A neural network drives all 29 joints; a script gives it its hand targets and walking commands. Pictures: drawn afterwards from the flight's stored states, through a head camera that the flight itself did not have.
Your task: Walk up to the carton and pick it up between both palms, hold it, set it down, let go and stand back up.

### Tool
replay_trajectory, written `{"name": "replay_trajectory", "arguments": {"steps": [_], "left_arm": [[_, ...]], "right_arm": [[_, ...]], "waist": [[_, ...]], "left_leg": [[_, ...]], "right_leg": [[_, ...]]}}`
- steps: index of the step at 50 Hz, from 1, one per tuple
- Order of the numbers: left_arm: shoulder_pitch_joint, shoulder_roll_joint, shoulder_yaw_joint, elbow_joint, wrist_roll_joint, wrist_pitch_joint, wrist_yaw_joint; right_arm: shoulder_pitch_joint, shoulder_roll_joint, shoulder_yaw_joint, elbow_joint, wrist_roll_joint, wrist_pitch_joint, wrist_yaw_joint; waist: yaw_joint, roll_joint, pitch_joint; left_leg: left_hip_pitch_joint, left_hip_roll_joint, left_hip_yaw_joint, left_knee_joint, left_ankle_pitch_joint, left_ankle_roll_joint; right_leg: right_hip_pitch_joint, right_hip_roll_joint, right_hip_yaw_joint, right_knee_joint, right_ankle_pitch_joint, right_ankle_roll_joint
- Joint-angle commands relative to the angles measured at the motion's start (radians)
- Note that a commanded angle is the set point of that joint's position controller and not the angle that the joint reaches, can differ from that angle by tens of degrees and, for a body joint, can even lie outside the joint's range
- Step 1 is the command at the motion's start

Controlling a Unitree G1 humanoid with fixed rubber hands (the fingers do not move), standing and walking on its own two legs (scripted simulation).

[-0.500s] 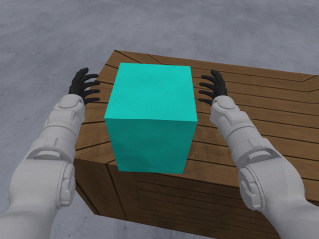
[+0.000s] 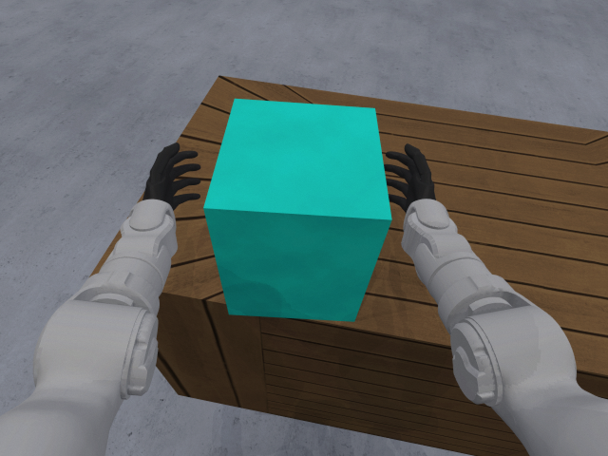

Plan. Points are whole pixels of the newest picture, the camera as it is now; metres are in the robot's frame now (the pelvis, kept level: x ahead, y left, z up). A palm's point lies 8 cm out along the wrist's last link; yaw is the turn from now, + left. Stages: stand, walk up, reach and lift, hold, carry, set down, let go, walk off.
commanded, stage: reach and lift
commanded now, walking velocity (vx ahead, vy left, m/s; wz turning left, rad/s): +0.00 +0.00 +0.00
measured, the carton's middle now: (298, 216) +0.46 +0.02 +0.05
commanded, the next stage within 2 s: none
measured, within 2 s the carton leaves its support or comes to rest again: neither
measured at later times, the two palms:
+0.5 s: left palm (187, 197) +0.45 +0.17 +0.10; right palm (401, 207) +0.43 -0.12 +0.10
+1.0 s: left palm (184, 207) +0.43 +0.17 +0.10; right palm (401, 214) +0.42 -0.12 +0.10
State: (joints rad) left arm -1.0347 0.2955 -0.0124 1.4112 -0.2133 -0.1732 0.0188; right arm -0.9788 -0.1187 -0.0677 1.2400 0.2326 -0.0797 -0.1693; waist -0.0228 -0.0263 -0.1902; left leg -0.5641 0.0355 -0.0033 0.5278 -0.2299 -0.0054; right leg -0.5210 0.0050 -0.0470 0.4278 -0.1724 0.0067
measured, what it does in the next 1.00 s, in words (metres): stands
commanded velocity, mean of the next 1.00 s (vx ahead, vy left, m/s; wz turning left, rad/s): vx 0.00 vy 0.00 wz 0.00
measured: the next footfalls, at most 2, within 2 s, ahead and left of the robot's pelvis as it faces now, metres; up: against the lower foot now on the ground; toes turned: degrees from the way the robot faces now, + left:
none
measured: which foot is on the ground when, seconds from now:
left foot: down 0.00-1.00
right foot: down 0.00-1.00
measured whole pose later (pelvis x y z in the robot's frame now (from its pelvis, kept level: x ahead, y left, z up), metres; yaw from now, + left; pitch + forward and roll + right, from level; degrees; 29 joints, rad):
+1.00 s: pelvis +0.03 +0.01 +0.01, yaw +0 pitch +2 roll -1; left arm -0.79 -0.04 0.56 0.86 0.40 0.00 -0.08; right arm -0.73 0.18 -0.58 0.83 -0.38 -0.12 -0.09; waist 0.02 -0.04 0.03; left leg -0.17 0.02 0.04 0.36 -0.22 0.01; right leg -0.13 -0.01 -0.03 0.28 -0.17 0.02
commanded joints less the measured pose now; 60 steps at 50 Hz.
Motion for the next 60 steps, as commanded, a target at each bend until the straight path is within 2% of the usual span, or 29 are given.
{"name": "replay_trajectory", "arguments": {"steps": [1,6,9,12,14,17,18,20,21,24,31,34,40,45,50,53,60], "left_arm": [[-0.526,0.087,-0.010,-0.157,-0.013,-0.047,0.013],[-0.516,0.053,0.018,-0.132,0.014,-0.062,0.015],[-0.528,0.019,0.059,-0.148,0.054,-0.078,0.014],[-0.516,-0.007,0.120,-0.173,0.129,-0.076,0.013],[-0.500,-0.047,0.177,-0.196,0.194,-0.062,0.012],[-0.495,-0.181,0.293,-0.240,0.337,-0.040,-0.021],[-0.493,-0.267,0.337,-0.257,0.396,-0.037,-0.046],[-0.493,-0.564,0.339,-0.256,0.508,-0.035,-0.125],[-0.451,-0.643,0.341,-0.245,0.544,-0.031,-0.150],[-0.356,-0.700,0.368,-0.262,0.611,0.008,-0.163],[-0.287,-0.734,0.376,-0.417,0.633,0.113,-0.163],[-0.299,-0.737,0.357,-0.464,0.623,0.127,-0.166],[-0.262,-0.737,0.344,-0.499,0.622,0.165,-0.178],[-0.223,-0.736,0.338,-0.532,0.620,0.179,-0.186],[-0.207,-0.732,0.340,-0.531,0.617,0.192,-0.185],[-0.211,-0.726,0.346,-0.538,0.618,0.197,-0.187],[-0.208,-0.727,0.347,-0.548,0.625,0.203,-0.179]], "right_arm": [[-0.454,-0.135,-0.002,-0.143,0.009,-0.040,0.014],[-0.451,-0.079,0.005,-0.112,0.002,-0.034,0.024],[-0.455,-0.034,-0.027,-0.143,-0.042,-0.041,0.021],[-0.437,0.006,-0.075,-0.157,-0.110,-0.044,0.014],[-0.430,0.049,-0.119,-0.177,-0.164,-0.046,0.008],[-0.425,0.229,-0.209,-0.233,-0.306,-0.045,0.032],[-0.420,0.329,-0.246,-0.251,-0.384,-0.048,0.056],[-0.427,0.654,-0.269,-0.294,-0.558,-0.066,0.134],[-0.393,0.734,-0.277,-0.311,-0.623,-0.074,0.171],[-0.309,0.776,-0.286,-0.306,-0.696,-0.081,0.214],[-0.256,0.749,-0.259,-0.314,-0.708,-0.088,0.223],[-0.260,0.773,-0.245,-0.330,-0.697,-0.099,0.217],[-0.237,0.783,-0.212,-0.357,-0.666,-0.090,0.209],[-0.223,0.793,-0.182,-0.394,-0.645,-0.094,0.202],[-0.212,0.771,-0.181,-0.397,-0.641,-0.095,0.202],[-0.218,0.771,-0.179,-0.410,-0.645,-0.088,0.202],[-0.211,0.749,-0.194,-0.402,-0.642,-0.093,0.207]], "waist": [[0.008,0.136,-0.572],[0.013,0.103,-0.561],[0.011,0.092,-0.574],[0.005,0.098,-0.572],[0.013,0.090,-0.552],[0.020,0.078,-0.486],[0.022,0.070,-0.464],[0.019,0.076,-0.435],[0.025,0.079,-0.446],[0.043,0.081,-0.402],[0.053,0.050,-0.251],[0.058,0.053,-0.243],[0.059,0.071,-0.218],[0.061,0.056,-0.223],[0.063,0.051,-0.194],[0.064,0.040,-0.188],[0.064,0.063,-0.199]], "left_leg": [[0.345,-0.016,0.037,0.020,0.475,-0.103],[0.294,-0.022,0.037,0.010,0.438,-0.083],[0.256,-0.028,0.043,-0.003,0.420,-0.075],[0.250,-0.035,0.057,-0.018,0.436,-0.075],[0.263,-0.038,0.062,-0.031,0.456,-0.073],[0.275,-0.047,0.080,-0.070,0.443,-0.062],[0.276,-0.050,0.089,-0.090,0.429,-0.056],[0.302,-0.052,0.099,-0.134,0.418,-0.046],[0.340,-0.050,0.104,-0.140,0.444,-0.048],[0.394,-0.038,0.113,-0.142,0.514,-0.054],[0.507,-0.026,0.120,-0.137,0.634,-0.062],[0.486,-0.033,0.134,-0.142,0.603,-0.052],[0.443,-0.050,0.147,-0.165,0.530,-0.038],[0.405,-0.056,0.150,-0.173,0.515,-0.029],[0.436,-0.046,0.145,-0.167,0.540,-0.029],[0.421,-0.051,0.145,-0.183,0.487,-0.020],[0.473,-0.040,0.141,-0.164,0.551,-0.032]], "right_leg": [[0.181,0.018,-0.007,0.002,0.203,-0.018],[0.207,0.004,0.008,0.009,0.206,-0.012],[0.253,-0.003,0.015,0.011,0.224,-0.006],[0.310,-0.004,0.022,0.010,0.273,-0.001],[0.344,0.000,0.023,-0.002,0.293,0.000],[0.411,-0.002,0.018,-0.028,0.313,0.005],[0.452,-0.002,0.011,-0.037,0.321,0.010],[0.519,-0.001,-0.005,-0.061,0.345,0.007],[0.550,0.004,-0.013,-0.065,0.377,0.002],[0.597,0.016,-0.022,-0.076,0.405,0.000],[0.562,0.045,-0.049,-0.119,0.326,0.014],[0.605,0.040,-0.048,-0.113,0.348,0.023],[0.679,0.019,-0.035,-0.092,0.418,0.044],[0.739,0.013,-0.033,-0.069,0.491,0.055],[0.693,0.021,-0.044,-0.083,0.441,0.048],[0.710,0.018,-0.043,-0.084,0.425,0.052],[0.653,0.024,-0.053,-0.104,0.371,0.036]]}}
